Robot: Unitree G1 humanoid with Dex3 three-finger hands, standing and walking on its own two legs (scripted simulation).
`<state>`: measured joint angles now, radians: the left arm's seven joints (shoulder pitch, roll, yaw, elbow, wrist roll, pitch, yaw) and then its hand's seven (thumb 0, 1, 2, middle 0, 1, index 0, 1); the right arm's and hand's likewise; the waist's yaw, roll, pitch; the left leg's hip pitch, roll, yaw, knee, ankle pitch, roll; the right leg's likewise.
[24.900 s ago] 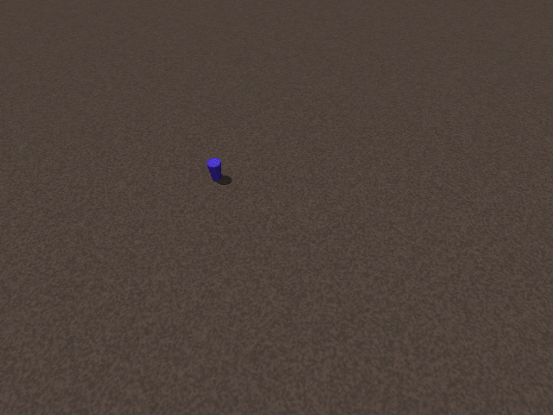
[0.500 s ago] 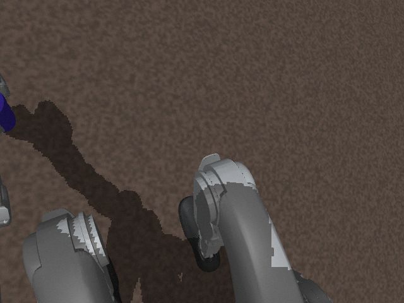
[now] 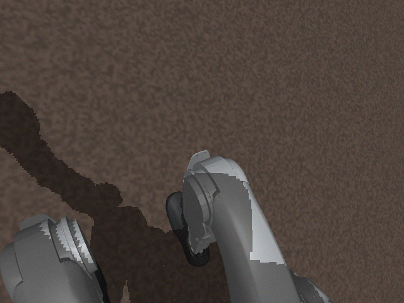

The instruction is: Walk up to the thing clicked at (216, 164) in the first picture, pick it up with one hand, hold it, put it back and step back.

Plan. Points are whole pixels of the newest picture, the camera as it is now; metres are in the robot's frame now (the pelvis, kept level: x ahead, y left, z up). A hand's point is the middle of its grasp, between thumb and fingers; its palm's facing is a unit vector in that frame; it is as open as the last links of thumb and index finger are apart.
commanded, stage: rest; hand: left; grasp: from above
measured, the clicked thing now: out of the picture +0.52 +0.27 -0.26
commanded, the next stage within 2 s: open in 0.14 s
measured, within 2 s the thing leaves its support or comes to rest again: neither
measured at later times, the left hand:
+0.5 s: hand out of the picture +0.51 +0.27 -0.22, palm faces -0.43 -0.11 -0.90, open 10.0 cm
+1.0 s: hand out of the picture +0.51 +0.26 -0.22, palm faces -0.44 -0.10 -0.89, open 12.9 cm
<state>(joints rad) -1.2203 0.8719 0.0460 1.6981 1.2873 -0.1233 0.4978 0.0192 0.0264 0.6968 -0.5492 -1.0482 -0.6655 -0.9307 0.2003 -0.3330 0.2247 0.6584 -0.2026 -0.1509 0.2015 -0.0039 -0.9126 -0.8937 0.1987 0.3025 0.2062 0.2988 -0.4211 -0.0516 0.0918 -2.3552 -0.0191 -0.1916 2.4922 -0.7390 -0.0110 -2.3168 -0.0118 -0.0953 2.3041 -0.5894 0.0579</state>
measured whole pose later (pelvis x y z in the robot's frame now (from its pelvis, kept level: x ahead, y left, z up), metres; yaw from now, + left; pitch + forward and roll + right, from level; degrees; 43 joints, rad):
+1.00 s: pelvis +0.00 +0.00 +0.00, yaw -1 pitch +34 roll -13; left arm -1.22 0.91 0.03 1.66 1.28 -0.11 0.49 0.00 -0.42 1.08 -0.11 -1.22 -0.14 -1.18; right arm 0.20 -0.34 0.26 0.62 -0.20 -0.17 0.22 0.00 -0.91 -0.90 0.20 0.30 0.21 0.30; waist -0.43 -0.07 0.12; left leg -2.35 -0.02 -0.21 2.49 -0.74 -0.01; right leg -2.30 -0.01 -0.11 2.28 -0.58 0.06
